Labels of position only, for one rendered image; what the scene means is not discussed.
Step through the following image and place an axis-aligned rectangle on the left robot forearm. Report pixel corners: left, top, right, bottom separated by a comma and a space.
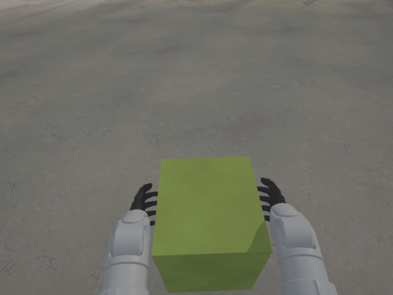
97, 210, 150, 295

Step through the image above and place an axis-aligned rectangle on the right robot forearm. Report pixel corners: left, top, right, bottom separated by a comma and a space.
270, 203, 338, 295

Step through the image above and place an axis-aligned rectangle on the robot left hand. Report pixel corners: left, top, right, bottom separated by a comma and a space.
130, 183, 158, 226

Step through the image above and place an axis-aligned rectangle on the robot right hand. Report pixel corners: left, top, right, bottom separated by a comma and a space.
257, 178, 286, 221

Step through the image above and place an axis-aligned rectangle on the carton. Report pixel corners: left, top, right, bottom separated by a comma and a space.
152, 156, 272, 293

